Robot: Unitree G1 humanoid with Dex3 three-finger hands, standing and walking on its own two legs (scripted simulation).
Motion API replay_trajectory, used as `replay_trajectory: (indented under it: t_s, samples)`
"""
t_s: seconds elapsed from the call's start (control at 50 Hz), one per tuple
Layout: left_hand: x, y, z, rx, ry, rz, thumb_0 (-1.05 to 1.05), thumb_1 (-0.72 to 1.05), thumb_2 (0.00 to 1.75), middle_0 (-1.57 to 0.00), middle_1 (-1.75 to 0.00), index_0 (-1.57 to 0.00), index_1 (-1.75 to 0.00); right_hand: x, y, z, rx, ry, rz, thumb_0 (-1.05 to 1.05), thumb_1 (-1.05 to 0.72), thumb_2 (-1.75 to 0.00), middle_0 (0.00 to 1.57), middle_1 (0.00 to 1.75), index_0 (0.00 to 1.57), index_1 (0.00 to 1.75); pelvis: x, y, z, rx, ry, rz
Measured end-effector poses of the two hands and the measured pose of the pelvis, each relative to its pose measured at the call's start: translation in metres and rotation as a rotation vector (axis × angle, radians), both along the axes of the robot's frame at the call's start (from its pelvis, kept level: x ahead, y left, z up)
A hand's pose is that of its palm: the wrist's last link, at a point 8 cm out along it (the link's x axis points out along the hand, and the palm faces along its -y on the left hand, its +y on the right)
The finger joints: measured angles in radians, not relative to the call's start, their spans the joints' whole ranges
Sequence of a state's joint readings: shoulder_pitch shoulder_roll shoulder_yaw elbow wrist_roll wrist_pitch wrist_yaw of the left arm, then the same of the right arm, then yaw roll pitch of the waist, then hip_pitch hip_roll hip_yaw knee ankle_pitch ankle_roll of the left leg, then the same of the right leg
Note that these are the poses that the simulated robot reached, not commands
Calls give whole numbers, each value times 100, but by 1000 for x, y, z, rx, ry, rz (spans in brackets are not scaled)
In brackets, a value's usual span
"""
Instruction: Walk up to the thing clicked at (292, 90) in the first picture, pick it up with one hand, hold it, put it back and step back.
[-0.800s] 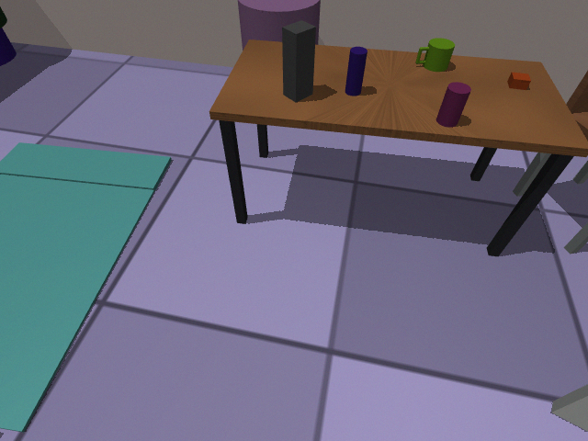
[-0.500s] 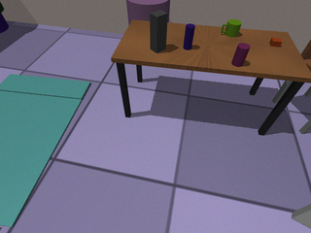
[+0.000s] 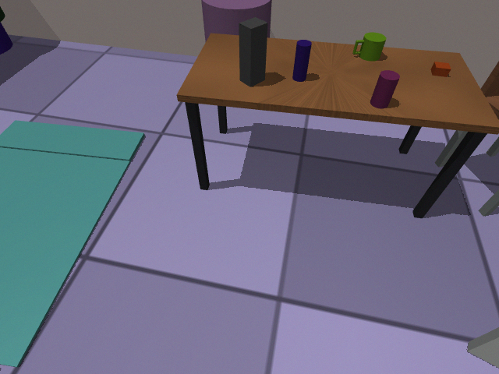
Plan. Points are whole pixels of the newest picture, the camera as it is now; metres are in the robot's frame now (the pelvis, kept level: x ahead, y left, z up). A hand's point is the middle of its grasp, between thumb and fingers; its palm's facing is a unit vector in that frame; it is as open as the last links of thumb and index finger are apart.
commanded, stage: stand
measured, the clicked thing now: (252, 53) +1.20 -0.02 -0.09
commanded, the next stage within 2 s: walk up in 0.32 s
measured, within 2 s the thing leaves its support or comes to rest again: neither
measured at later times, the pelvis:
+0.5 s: pelvis +0.02 +0.03 -0.01, yaw +1 degrees
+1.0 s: pelvis +0.18 +0.14 -0.01, yaw +1 degrees
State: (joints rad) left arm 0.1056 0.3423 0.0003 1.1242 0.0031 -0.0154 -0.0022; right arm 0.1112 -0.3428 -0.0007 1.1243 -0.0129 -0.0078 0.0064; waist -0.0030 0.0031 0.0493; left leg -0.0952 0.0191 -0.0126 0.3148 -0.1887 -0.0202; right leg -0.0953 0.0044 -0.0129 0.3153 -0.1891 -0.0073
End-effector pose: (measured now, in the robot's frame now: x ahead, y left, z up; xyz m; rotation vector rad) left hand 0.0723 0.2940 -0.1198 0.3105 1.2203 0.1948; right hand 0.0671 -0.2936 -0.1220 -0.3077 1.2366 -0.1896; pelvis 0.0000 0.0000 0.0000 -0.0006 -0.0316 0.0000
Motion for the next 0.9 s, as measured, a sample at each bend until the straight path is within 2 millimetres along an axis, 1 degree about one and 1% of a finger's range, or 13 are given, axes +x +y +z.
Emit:
replay_trajectory:
  t_s: [0.32,0.38,0.44,0.5,0.56,0.62,0.66,0.7,0.72,0.76,0.82,0.86,0.9]
  samples:
    - [-1,1,0,1,4,3,1,90,90,-21,-30,-20,-30,-2,0,0,-1,7,-1,0,-90,-89,21,30,20,30,1,1,0,0,0,1]
    - [-2,7,1,-2,-28,6,1,90,90,-21,-30,-20,-30,1,-3,0,6,-2,12,0,-90,-89,21,30,20,30,4,3,-3,-5,0,9]
    - [-11,23,5,20,-45,31,1,90,90,-21,-30,-21,-30,8,-6,2,-10,9,36,0,-90,-89,21,30,20,30,11,12,-5,-15,2,18]
    - [-23,47,9,50,-19,56,1,90,90,-21,-30,-21,-30,22,-4,5,-24,4,47,0,-90,-89,21,30,20,30,22,25,-5,-24,-3,21]
    - [-30,75,10,74,14,81,1,90,90,-21,-30,-21,-30,42,6,9,-39,-4,65,0,-90,-89,21,30,20,30,36,42,-8,-35,-15,32]
    - [-27,107,3,88,39,94,1,90,90,-21,-30,-21,-30,68,24,11,-54,-23,80,1,-90,-89,20,30,20,30,54,63,-16,-45,-24,42]
    - [-18,130,-8,90,53,96,1,90,90,-21,-30,-21,-30,86,40,10,-66,-49,82,1,-90,-89,20,30,20,30,68,80,-24,-46,-28,48]
    - [-2,150,-20,95,68,78,1,90,90,-21,-30,-20,-30,99,57,8,-77,-86,71,0,-90,-89,20,30,20,30,80,97,-33,-13,-39,32]
    - [8,157,-24,94,71,70,1,90,90,-21,-30,-20,-30,103,65,7,-79,-105,64,0,-90,-89,20,30,20,30,85,103,-35,-8,-43,26]
    - [32,163,-25,84,63,50,1,90,90,-21,-30,-20,-30,105,82,9,-66,-119,41,0,-90,-89,21,30,20,30,96,113,-32,-21,-45,31]
    - [72,166,-17,52,1,24,1,91,90,-20,-30,-20,-30,104,103,15,-44,-86,19,0,-90,-89,21,30,20,30,114,124,-21,-25,-42,30]
    - [95,167,-10,32,-38,8,1,91,90,-20,-30,-20,-30,106,114,17,-32,-71,10,0,-90,-89,21,30,20,30,127,129,-15,-18,-39,27]
    - [114,168,-5,21,-55,-4,1,90,90,-21,-30,-20,-30,110,121,18,-22,-61,6,0,-90,-89,21,30,21,30,141,135,-11,-10,-38,28]
